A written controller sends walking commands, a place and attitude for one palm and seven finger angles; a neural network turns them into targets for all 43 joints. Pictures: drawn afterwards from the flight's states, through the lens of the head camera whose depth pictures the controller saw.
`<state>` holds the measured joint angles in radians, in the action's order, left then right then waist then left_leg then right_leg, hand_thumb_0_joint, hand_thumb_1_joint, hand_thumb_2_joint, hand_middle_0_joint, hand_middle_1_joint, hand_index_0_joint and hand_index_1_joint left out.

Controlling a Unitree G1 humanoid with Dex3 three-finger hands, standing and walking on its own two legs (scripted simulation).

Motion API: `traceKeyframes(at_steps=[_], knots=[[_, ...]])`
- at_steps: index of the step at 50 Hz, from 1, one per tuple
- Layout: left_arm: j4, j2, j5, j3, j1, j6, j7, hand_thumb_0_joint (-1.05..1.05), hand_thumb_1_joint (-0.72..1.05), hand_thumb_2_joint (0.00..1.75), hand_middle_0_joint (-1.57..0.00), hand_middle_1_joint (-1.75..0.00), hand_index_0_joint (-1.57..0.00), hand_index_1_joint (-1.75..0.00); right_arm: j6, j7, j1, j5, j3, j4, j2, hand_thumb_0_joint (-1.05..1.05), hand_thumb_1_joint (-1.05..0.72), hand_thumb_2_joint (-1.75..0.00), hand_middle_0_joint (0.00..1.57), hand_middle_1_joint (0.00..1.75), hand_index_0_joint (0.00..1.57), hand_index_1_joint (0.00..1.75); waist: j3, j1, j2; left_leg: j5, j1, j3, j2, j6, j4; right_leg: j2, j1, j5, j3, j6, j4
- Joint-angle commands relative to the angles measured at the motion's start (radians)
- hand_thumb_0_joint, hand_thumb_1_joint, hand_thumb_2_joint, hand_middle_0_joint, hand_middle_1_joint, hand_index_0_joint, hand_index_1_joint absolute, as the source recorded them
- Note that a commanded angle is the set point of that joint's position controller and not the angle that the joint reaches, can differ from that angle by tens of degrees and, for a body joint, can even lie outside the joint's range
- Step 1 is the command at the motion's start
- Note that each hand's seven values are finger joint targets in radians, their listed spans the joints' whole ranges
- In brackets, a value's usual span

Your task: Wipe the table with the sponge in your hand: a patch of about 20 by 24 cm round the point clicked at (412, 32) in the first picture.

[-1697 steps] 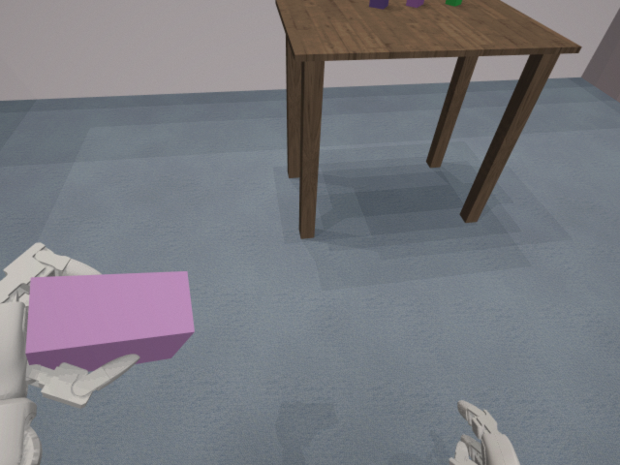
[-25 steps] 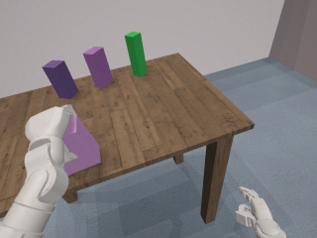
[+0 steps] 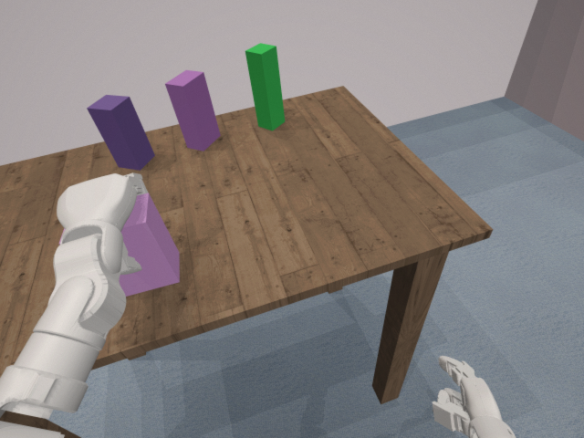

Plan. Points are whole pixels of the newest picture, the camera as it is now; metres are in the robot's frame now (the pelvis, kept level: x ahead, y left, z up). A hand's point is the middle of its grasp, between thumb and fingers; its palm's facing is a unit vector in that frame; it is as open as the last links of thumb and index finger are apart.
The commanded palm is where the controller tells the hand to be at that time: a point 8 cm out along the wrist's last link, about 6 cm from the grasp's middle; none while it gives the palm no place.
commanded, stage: wipe forward along the middle lane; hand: left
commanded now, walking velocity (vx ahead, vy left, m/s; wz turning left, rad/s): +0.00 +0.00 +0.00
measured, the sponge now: (134, 258) +0.32 +0.29 +0.09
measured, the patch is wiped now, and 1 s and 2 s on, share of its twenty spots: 1.00 1.00 1.00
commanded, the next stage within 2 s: slide back across to the first lane in 1.26 s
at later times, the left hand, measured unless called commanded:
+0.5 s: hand (124, 209) +0.36 +0.30 +0.15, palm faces +0.00 -0.02 -1.00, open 10.4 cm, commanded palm +0.35 +0.30 +0.19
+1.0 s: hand (132, 190) +0.41 +0.31 +0.15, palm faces -0.06 +0.00 -1.00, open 10.4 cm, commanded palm +0.40 +0.31 +0.18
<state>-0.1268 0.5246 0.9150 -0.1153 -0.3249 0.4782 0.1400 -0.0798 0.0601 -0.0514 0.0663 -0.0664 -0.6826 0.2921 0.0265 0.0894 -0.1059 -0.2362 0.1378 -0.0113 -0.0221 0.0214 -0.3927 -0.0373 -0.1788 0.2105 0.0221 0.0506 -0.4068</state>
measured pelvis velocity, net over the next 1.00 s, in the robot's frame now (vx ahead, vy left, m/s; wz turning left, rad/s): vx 0.02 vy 0.00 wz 0.02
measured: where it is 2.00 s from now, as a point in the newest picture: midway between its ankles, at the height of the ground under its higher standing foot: outside the picture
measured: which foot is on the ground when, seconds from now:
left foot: down 0.00-1.00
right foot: down 0.00-1.00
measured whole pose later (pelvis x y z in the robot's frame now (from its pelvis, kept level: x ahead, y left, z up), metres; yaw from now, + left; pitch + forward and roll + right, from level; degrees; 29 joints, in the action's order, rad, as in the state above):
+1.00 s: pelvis +0.02 +0.00 +0.00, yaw +1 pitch +4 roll +0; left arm -0.63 0.58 0.96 -0.07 -0.66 0.28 0.12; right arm -0.12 0.07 -0.19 0.08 -0.03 -0.72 0.32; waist 0.05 0.02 -0.09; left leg -0.25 0.23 0.01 -0.02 0.02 -0.41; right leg -0.04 -0.25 0.21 0.04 0.05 -0.39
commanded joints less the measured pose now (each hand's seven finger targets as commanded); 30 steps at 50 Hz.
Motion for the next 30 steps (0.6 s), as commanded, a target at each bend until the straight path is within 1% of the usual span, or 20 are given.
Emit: traceKeyframes(at_steps=[1, 3, 4, 5, 7, 8, 10, 12, 13, 14, 16, 18, 19, 20, 22, 24, 26, 28, 29, 30], knots=[[0.076, 0.175, 0.009, 0.078, -0.29, -0.003, -0.028, 0.0, 0.1, 1.3, -1.2, -1.6, -1.2, -1.6, 0.047, 0.001, 0.197, -0.002, 0.046, 0.169, 0.108, 0.0, -0.9, -0.9, 0.2, 0.3, 0.2, 0.3, 0.174, -0.004, 0.13, 0.22, 0.019, 0.022, -0.014, 0.018, 0.041, 0.016, 0.12, -0.184, -0.042, 0.012, 0.059], [0.058, 0.201, 0.016, 0.102, -0.293, 0.001, -0.031, 0.0, 0.1, 1.3, -1.2, -1.6, -1.2, -1.6, 0.047, 0.001, 0.2, 0.0, 0.046, 0.173, 0.112, 0.0, -0.9, -0.9, 0.2, 0.3, 0.2, 0.3, 0.18, 0.0, 0.125, 0.208, 0.014, 0.024, -0.014, 0.018, 0.043, 0.009, 0.113, -0.161, -0.053, 0.015, 0.063], [0.063, 0.184, 0.023, 0.078, -0.319, -0.001, -0.032, 0.0, 0.1, 1.3, -1.2, -1.6, -1.2, -1.6, 0.05, 0.0, 0.191, -0.001, 0.045, 0.173, 0.11, 0.0, -0.9, -0.9, 0.2, 0.3, 0.2, 0.3, 0.201, -0.001, 0.122, 0.224, 0.017, 0.022, -0.016, 0.018, 0.042, 0.017, 0.126, -0.17, -0.036, 0.015, 0.055], [0.046, 0.154, 0.018, 0.055, -0.308, 0.001, -0.03, 0.0, 0.1, 1.3, -1.2, -1.6, -1.2, -1.6, 0.047, 0.001, 0.188, 0.0, 0.049, 0.169, 0.109, 0.0, -0.9, -0.9, 0.2, 0.3, 0.2, 0.3, 0.189, -0.007, 0.127, 0.229, 0.01, 0.022, -0.015, 0.02, 0.043, 0.014, 0.117, -0.179, -0.034, 0.015, 0.059], [0.019, 0.18, 0.024, 0.072, -0.32, 0.003, -0.03, 0.0, 0.1, 1.3, -1.2, -1.6, -1.2, -1.6, 0.039, 0.0, 0.177, -0.001, 0.051, 0.16, 0.118, 0.0, -0.9, -0.9, 0.2, 0.3, 0.2, 0.3, 0.179, -0.01, 0.136, 0.23, 0.015, 0.023, -0.012, 0.017, 0.046, 0.013, 0.115, -0.188, -0.033, 0.015, 0.06], [0.017, 0.199, 0.025, 0.097, -0.296, 0.004, -0.031, 0.0, 0.1, 1.3, -1.2, -1.6, -1.2, -1.6, 0.04, -0.002, 0.183, 0.001, 0.051, 0.168, 0.118, 0.0, -0.9, -0.9, 0.2, 0.3, 0.2, 0.3, 0.191, -0.001, 0.132, 0.225, 0.012, 0.027, -0.012, 0.018, 0.045, 0.008, 0.117, -0.177, -0.044, 0.018, 0.062], [0.02, 0.14, 0.022, 0.042, -0.321, -0.001, -0.026, 0.0, 0.1, 1.3, -1.2, -1.6, -1.2, -1.6, 0.039, -0.003, 0.176, 0.002, 0.052, 0.168, 0.112, 0.0, -0.9, -0.9, 0.2, 0.3, 0.2, 0.3, 0.192, -0.013, 0.135, 0.249, 0.005, 0.022, -0.012, 0.019, 0.041, 0.013, 0.116, -0.204, -0.027, 0.017, 0.056], [0.015, 0.143, 0.022, 0.037, -0.341, -0.004, -0.025, 0.0, 0.1, 1.3, -1.2, -1.6, -1.2, -1.6, 0.033, -0.002, 0.17, 0.002, 0.051, 0.166, 0.117, 0.0, -0.9, -0.9, 0.2, 0.3, 0.2, 0.3, 0.19, -0.016, 0.124, 0.243, 0.005, 0.025, -0.011, 0.017, 0.047, 0.012, 0.11, -0.195, -0.021, 0.016, 0.059], [-0.012, 0.184, 0.025, 0.079, -0.323, -0.002, -0.029, 0.0, 0.1, 1.3, -1.2, -1.6, -1.2, -1.6, 0.035, -0.002, 0.171, 0.003, 0.051, 0.168, 0.119, 0.0, -0.9, -0.9, 0.2, 0.3, 0.2, 0.3, 0.188, -0.01, 0.131, 0.219, 0.008, 0.028, -0.009, 0.018, 0.048, 0.007, 0.104, -0.167, -0.033, 0.018, 0.065], [-0.023, 0.156, 0.034, 0.039, -0.383, -0.004, -0.028, 0.0, 0.1, 1.3, -1.2, -1.6, -1.2, -1.6, 0.036, 0.0, 0.162, 0.004, 0.045, 0.165, 0.119, 0.0, -0.9, -0.9, 0.2, 0.3, 0.2, 0.3, 0.186, -0.024, 0.142, 0.219, 0.019, 0.025, -0.011, 0.017, 0.048, 0.013, 0.098, -0.16, -0.018, 0.016, 0.063], [-0.06, 0.135, 0.029, 0.02, -0.392, -0.007, -0.027, 0.0, 0.1, 1.3, -1.2, -1.6, -1.2, -1.6, 0.032, 0.002, 0.149, 0.006, 0.049, 0.154, 0.121, 0.0, -0.9, -0.9, 0.2, 0.3, 0.2, 0.3, 0.169, -0.033, 0.148, 0.218, 0.016, 0.028, -0.009, 0.018, 0.052, 0.011, 0.086, -0.167, -0.016, 0.015, 0.07], [-0.09, 0.172, 0.043, 0.046, -0.409, -0.01, -0.03, 0.0, 0.1, 1.3, -1.2, -1.6, -1.2, -1.6, 0.029, 0.004, 0.147, 0.006, 0.048, 0.155, 0.126, 0.0, -0.9, -0.9, 0.2, 0.3, 0.2, 0.3, 0.17, -0.029, 0.129, 0.198, 0.014, 0.029, -0.009, 0.016, 0.053, 0.008, 0.074, -0.14, -0.024, 0.019, 0.076], [-0.111, 0.151, 0.048, 0.019, -0.44, -0.011, -0.027, 0.0, 0.1, 1.3, -1.2, -1.6, -1.2, -1.6, 0.032, 0.008, 0.135, 0.006, 0.047, 0.153, 0.124, 0.0, -0.9, -0.9, 0.2, 0.3, 0.2, 0.3, 0.18, -0.037, 0.153, 0.203, 0.019, 0.023, -0.013, 0.019, 0.048, 0.013, 0.079, -0.143, -0.016, 0.016, 0.072], [-0.163, 0.151, 0.047, 0.019, -0.445, -0.013, -0.027, 0.0, 0.1, 1.3, -1.2, -1.6, -1.2, -1.6, 0.029, 0.01, 0.125, 0.007, 0.048, 0.14, 0.126, 0.0, -0.9, -0.9, 0.2, 0.3, 0.2, 0.3, 0.151, -0.047, 0.161, 0.192, 0.029, 0.024, -0.009, 0.018, 0.049, 0.012, 0.065, -0.141, -0.016, 0.015, 0.077], [-0.211, 0.177, 0.055, 0.031, -0.464, -0.025, -0.023, 0.0, 0.1, 1.3, -1.2, -1.6, -1.2, -1.6, 0.022, 0.013, 0.113, 0.007, 0.05, 0.132, 0.131, 0.0, -0.9, -0.9, 0.2, 0.3, 0.2, 0.3, 0.146, -0.047, 0.144, 0.171, 0.04, 0.021, -0.01, 0.016, 0.051, 0.012, 0.058, -0.12, -0.017, 0.013, 0.079], [-0.224, 0.193, 0.063, 0.032, -0.513, -0.038, -0.02, 0.0, 0.1, 1.3, -1.2, -1.6, -1.2, -1.6, 0.025, 0.014, 0.101, 0.006, 0.048, 0.14, 0.13, 0.0, -0.9, -0.9, 0.2, 0.3, 0.2, 0.3, 0.181, -0.049, 0.14, 0.175, 0.041, 0.021, -0.013, 0.019, 0.046, 0.015, 0.073, -0.125, -0.021, 0.014, 0.076], [-0.267, 0.199, 0.064, 0.028, -0.553, -0.053, -0.015, 0.0, 0.1, 1.3, -1.2, -1.6, -1.2, -1.6, 0.02, 0.019, 0.085, 0.007, 0.05, 0.129, 0.134, 0.0, -0.9, -0.9, 0.2, 0.3, 0.2, 0.3, 0.18, -0.061, 0.143, 0.176, 0.048, 0.02, -0.012, 0.019, 0.042, 0.015, 0.071, -0.138, -0.021, 0.012, 0.076], [-0.297, 0.241, 0.071, 0.062, -0.569, -0.071, -0.015, 0.0, 0.1, 1.3, -1.2, -1.6, -1.2, -1.6, 0.021, 0.019, 0.072, 0.006, 0.051, 0.133, 0.137, 0.0, -0.9, -0.9, 0.2, 0.3, 0.2, 0.3, 0.2, -0.055, 0.129, 0.173, 0.051, 0.026, -0.011, 0.018, 0.042, 0.013, 0.073, -0.135, -0.031, 0.017, 0.076], [-0.31, 0.206, 0.072, 0.027, -0.581, -0.079, -0.012, 0.0, 0.1, 1.3, -1.2, -1.6, -1.2, -1.6, 0.023, 0.02, 0.063, 0.007, 0.052, 0.136, 0.132, 0.0, -0.9, -0.9, 0.2, 0.3, 0.2, 0.3, 0.204, -0.061, 0.133, 0.177, 0.053, 0.022, -0.015, 0.021, 0.035, 0.016, 0.074, -0.139, -0.022, 0.014, 0.07], [-0.332, 0.203, 0.066, 0.031, -0.578, -0.091, -0.011, 0.0, 0.1, 1.3, -1.2, -1.6, -1.2, -1.6, 0.023, 0.02, 0.05, 0.007, 0.055, 0.128, 0.134, 0.0, -0.9, -0.9, 0.2, 0.3, 0.2, 0.3, 0.204, -0.065, 0.136, 0.195, 0.048, 0.02, -0.013, 0.023, 0.027, 0.016, 0.074, -0.172, -0.023, 0.014, 0.068]])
